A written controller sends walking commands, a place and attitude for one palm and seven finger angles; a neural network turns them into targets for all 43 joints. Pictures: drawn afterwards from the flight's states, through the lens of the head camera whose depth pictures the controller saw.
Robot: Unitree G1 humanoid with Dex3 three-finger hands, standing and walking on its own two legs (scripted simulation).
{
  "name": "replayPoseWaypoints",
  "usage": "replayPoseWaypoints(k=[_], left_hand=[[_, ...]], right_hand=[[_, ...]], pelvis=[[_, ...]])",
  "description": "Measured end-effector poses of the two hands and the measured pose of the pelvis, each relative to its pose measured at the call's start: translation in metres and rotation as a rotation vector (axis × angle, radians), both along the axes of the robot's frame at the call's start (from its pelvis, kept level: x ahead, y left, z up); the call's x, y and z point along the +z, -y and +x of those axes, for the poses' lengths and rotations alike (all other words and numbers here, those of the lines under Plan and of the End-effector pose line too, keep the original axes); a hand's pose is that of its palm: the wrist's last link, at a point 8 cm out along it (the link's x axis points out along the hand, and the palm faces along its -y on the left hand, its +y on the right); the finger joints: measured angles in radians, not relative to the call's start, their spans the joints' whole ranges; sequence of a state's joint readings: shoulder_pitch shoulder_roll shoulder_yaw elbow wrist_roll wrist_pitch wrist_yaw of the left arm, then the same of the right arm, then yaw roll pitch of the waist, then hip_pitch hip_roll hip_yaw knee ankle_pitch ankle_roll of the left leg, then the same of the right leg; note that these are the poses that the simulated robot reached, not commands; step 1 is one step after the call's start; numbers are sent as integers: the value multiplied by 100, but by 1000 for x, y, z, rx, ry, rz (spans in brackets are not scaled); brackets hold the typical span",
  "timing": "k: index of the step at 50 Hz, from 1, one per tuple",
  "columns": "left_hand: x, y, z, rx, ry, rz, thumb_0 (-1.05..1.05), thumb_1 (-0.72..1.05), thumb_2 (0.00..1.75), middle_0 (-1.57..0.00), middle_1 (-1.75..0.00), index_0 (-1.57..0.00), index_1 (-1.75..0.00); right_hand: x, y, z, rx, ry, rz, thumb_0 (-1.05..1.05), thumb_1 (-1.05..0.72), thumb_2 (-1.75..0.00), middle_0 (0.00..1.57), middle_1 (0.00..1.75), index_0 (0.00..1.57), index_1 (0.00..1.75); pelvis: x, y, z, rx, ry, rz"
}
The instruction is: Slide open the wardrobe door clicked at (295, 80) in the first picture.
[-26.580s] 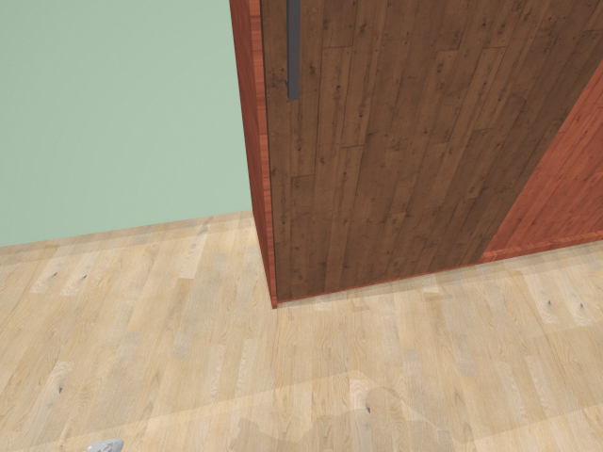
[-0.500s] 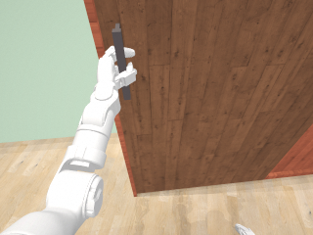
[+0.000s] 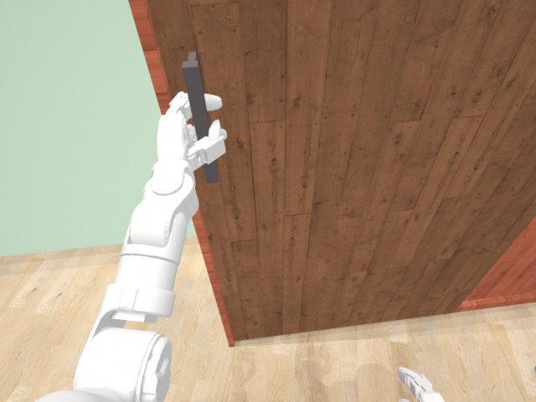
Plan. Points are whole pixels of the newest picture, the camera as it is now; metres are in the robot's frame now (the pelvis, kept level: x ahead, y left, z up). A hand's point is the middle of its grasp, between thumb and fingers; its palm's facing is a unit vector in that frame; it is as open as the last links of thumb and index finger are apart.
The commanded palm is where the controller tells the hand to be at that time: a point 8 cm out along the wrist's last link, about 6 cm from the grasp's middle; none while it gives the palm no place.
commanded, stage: tug the door sideways, standing still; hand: left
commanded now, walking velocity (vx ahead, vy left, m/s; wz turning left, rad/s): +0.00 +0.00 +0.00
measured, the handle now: (203, 122) +0.47 +0.12 +0.21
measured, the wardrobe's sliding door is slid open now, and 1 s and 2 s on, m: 0.00 0.01 0.11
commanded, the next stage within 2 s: step sideways, sliding the door along in 0.76 s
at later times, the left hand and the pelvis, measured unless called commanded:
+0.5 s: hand (219, 140) +0.41 +0.09 +0.21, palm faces +0.18 -0.98 -0.03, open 5.6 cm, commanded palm +0.39 +0.10 +0.21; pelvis +0.00 -0.01 +0.00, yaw +4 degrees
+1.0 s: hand (222, 145) +0.41 +0.08 +0.20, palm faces +0.07 -0.99 -0.11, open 6.0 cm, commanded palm +0.40 +0.12 +0.22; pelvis -0.04 +0.00 -0.01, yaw +0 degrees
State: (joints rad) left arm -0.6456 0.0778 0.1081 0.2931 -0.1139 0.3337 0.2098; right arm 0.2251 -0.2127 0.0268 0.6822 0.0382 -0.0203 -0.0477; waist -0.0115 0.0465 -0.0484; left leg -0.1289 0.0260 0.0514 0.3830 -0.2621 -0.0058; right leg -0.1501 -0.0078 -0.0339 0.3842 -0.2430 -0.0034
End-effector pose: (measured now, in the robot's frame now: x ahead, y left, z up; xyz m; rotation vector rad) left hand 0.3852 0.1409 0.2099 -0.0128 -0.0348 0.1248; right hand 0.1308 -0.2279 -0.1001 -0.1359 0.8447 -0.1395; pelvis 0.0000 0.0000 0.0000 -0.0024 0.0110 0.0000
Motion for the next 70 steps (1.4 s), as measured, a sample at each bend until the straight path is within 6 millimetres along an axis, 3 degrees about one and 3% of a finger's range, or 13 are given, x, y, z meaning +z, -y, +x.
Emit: replayPoseWaypoints(k=[12,19,25,42,50,55,59,62,66,70], left_hand=[[2,-1,-2,-6,-25,7,1,75,80,-33,-139,-33,-136],[4,1,-1,38,-51,16,1,74,84,-37,-139,-37,-138],[4,3,-2,60,-56,32,1,75,84,-36,-138,-35,-139],[4,10,-3,61,-52,65,0,79,80,-34,-137,-26,-140],[-2,3,4,-63,88,134,-3,72,80,-38,-139,-28,-140],[-5,3,7,-71,148,159,-5,70,82,-42,-140,-27,-140],[-8,6,8,-34,183,162,-5,70,83,-44,-140,-27,-140],[-10,11,8,16,212,162,-5,72,85,-44,-140,-26,-140],[-11,18,8,51,222,137,-3,76,86,-45,-140,-22,-140],[-15,24,11,55,274,121,-3,78,87,-45,-140,-19,-140]], right_hand=[[8,-4,53,66,39,-11,1,-91,-90,20,30,20,30],[7,-10,62,115,41,-15,1,-91,-90,20,30,20,30],[1,-15,42,121,19,0,1,-91,-90,20,30,20,30],[-25,-11,-60,68,-139,-8,1,-91,-90,20,30,20,30],[-27,0,-76,-31,-94,-24,1,-91,-90,21,30,20,30],[-34,13,-79,-39,-138,-17,1,-91,-90,21,30,20,30],[-44,29,-69,28,-198,-8,1,-91,-90,21,30,20,30],[-53,45,-50,71,-207,-4,1,-91,-90,21,30,20,30],[-49,64,-9,145,-206,-51,1,-91,-90,21,30,20,30],[-40,74,49,237,-126,-100,2,-91,-90,20,30,20,30]], pelvis=[[-2,4,18,27,-2,0],[-3,6,10,56,-4,2],[-3,7,-2,67,3,3],[-4,-2,-35,71,-2,-3],[-10,-2,-40,4,-4,15],[-11,14,-35,3,8,9],[-14,38,-28,13,19,3],[-21,59,-21,39,33,1],[-18,77,-10,123,30,19],[-19,87,1,157,11,25]])
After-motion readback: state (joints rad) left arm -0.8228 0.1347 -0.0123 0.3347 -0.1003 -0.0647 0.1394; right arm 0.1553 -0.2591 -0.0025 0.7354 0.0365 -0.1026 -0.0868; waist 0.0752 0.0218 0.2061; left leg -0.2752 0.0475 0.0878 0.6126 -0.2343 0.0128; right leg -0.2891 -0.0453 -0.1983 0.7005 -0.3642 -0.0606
